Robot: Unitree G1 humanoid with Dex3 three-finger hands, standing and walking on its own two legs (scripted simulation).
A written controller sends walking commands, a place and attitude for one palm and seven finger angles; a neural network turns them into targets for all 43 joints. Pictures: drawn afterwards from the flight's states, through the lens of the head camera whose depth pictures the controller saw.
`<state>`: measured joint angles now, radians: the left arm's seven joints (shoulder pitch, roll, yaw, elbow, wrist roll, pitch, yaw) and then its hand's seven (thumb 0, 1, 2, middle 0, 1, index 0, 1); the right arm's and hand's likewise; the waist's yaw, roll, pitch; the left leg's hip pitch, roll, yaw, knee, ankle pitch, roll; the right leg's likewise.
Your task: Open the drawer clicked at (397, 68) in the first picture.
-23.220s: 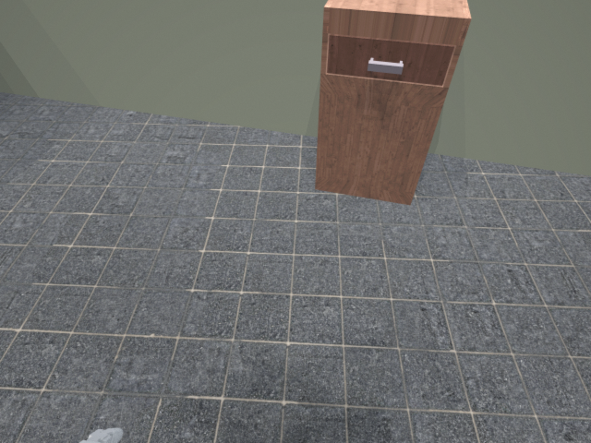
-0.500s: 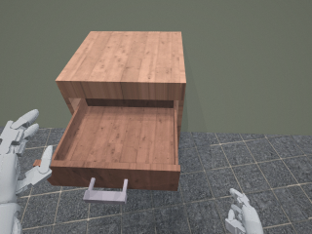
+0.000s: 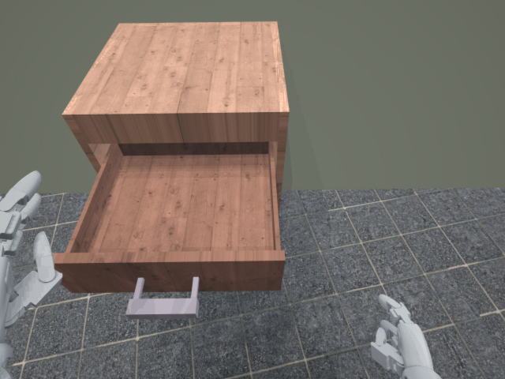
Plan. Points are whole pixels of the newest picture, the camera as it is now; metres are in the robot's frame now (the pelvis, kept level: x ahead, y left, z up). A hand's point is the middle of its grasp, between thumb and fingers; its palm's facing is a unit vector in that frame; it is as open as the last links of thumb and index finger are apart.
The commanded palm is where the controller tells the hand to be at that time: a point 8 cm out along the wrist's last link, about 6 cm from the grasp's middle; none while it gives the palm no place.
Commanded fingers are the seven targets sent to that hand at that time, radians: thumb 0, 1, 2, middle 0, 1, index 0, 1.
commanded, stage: step back with the hand held close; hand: left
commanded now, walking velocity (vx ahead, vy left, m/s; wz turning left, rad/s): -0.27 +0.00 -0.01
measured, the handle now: (165, 295) +0.27 +0.18 -0.09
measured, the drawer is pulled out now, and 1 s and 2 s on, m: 0.30 0.30 0.30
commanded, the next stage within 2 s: stop stepping back and stand still in 0.96 s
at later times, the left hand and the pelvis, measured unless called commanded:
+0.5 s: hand (21, 362) +0.12 +0.22 +0.16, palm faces +0.42 -0.83 -0.37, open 7.4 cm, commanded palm +0.06 +0.27 +0.18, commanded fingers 0.00 0.90 0.90 -0.20 -0.30 -0.20 -0.30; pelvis -0.07 -0.01 -0.02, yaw +0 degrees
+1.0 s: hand out of the picture +0.03 +0.23 +0.16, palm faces +0.36 -0.83 -0.43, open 7.4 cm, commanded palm -0.04 +0.27 +0.18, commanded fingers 0.00 0.90 0.90 -0.20 -0.30 -0.20 -0.30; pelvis -0.17 -0.01 -0.01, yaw +1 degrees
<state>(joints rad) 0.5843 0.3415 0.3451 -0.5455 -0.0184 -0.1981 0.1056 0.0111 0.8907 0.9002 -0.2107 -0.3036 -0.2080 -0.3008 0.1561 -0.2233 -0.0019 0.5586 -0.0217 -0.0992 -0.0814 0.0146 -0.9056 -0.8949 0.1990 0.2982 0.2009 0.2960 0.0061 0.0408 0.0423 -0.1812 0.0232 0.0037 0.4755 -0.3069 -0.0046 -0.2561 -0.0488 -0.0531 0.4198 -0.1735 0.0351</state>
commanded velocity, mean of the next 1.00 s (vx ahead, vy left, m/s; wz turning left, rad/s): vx -0.33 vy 0.00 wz -0.03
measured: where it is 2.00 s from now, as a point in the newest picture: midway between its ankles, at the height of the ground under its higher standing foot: outside the picture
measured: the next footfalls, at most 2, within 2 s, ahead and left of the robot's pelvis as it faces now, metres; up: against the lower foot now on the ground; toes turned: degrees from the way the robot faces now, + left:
right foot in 0.68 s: -0.01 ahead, -0.13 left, +0.00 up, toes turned +1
left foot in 0.92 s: -0.08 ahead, +0.12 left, +0.00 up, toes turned +3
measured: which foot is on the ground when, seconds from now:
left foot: down 0.00-0.74, up 0.76-0.90, down 0.92-1.00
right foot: down 0.00-0.56, up 0.58-0.66, down 0.68-0.92, up 0.94-1.00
